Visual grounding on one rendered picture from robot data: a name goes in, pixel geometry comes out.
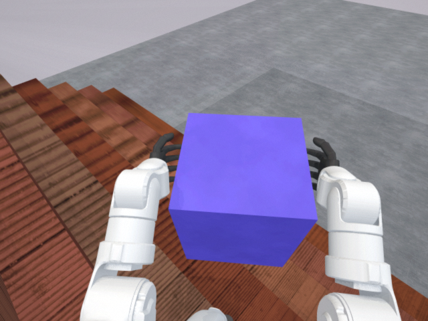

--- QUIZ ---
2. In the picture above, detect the right robot hand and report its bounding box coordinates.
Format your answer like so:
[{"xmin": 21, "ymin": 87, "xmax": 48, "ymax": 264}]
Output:
[{"xmin": 306, "ymin": 137, "xmax": 340, "ymax": 191}]

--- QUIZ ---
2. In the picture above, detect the left robot hand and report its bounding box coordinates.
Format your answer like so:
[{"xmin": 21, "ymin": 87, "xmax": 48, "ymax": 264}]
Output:
[{"xmin": 149, "ymin": 133, "xmax": 182, "ymax": 182}]

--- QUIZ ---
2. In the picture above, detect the robot left shin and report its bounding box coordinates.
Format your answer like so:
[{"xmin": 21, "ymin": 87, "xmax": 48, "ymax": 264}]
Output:
[{"xmin": 208, "ymin": 308, "xmax": 227, "ymax": 319}]

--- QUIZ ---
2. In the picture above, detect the right robot upper arm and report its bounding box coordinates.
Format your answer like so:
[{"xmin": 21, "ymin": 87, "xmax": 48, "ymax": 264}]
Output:
[{"xmin": 317, "ymin": 292, "xmax": 399, "ymax": 321}]

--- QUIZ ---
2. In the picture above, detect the left robot upper arm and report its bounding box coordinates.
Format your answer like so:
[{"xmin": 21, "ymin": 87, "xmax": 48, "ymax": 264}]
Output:
[{"xmin": 81, "ymin": 275, "xmax": 156, "ymax": 321}]

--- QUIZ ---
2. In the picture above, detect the robot left forearm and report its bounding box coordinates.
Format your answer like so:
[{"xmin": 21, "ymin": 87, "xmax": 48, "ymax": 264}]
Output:
[{"xmin": 80, "ymin": 158, "xmax": 170, "ymax": 321}]

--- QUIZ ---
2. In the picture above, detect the carton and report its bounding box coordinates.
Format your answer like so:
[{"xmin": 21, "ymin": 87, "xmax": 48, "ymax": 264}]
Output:
[{"xmin": 169, "ymin": 113, "xmax": 318, "ymax": 267}]

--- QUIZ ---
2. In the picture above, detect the robot right forearm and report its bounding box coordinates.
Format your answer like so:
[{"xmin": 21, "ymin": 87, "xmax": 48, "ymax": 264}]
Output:
[{"xmin": 316, "ymin": 166, "xmax": 401, "ymax": 321}]

